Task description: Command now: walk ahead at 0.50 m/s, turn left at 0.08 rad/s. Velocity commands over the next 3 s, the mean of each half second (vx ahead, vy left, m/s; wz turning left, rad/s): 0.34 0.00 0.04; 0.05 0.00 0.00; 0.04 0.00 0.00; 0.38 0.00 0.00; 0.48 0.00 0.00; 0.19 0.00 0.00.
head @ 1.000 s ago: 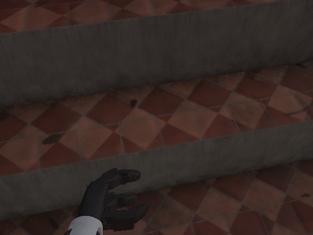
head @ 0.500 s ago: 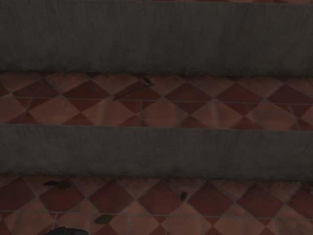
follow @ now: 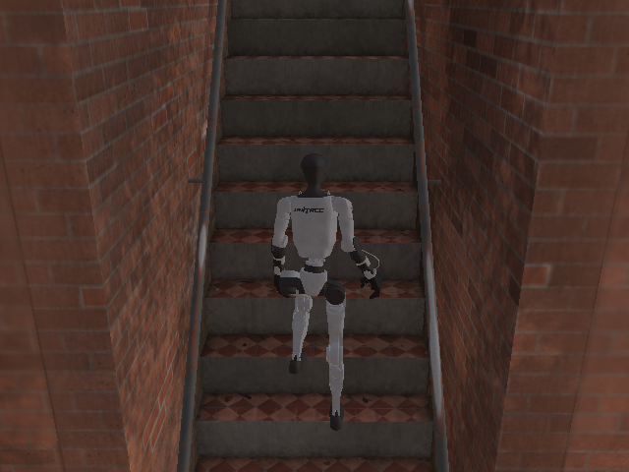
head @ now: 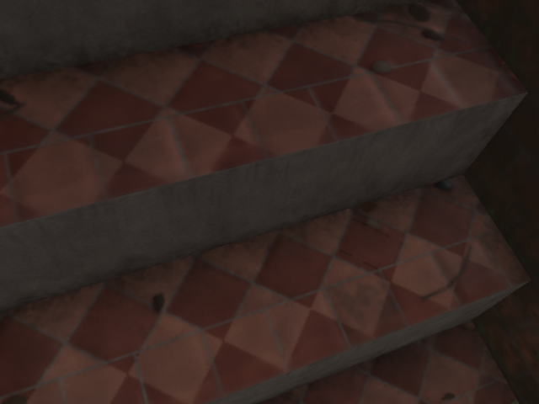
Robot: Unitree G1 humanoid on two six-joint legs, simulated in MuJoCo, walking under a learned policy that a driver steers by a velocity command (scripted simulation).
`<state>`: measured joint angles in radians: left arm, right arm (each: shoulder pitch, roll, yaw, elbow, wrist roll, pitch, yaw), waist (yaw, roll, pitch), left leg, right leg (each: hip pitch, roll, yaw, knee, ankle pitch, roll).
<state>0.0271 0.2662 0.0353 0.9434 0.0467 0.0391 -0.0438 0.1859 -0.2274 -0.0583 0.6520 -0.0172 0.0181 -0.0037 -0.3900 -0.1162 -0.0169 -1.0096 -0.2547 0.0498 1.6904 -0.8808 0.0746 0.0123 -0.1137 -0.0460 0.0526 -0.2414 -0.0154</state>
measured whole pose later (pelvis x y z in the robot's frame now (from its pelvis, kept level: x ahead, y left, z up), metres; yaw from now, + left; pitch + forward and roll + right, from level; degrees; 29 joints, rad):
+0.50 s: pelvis +0.01 -0.01 +0.10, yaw +9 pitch +2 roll +4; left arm 0.39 0.20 0.01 0.90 0.05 -0.05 0.00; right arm -0.02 -0.16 0.01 0.80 -0.03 0.05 -0.08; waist 0.07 -0.01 0.01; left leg -0.85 -0.22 0.00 1.21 -0.44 0.12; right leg -0.55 0.08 0.14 1.62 -0.18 -0.06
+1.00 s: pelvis -0.11 -0.09 -0.03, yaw +8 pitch +5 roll +0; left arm -0.01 0.24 0.01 0.49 0.04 0.05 0.05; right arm 0.36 -0.23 0.03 0.89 -0.09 0.06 0.04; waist -0.02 -0.03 -0.06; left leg -0.30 -0.05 0.04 0.61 -0.42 0.08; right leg -1.04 0.21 0.19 2.08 -0.58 -0.02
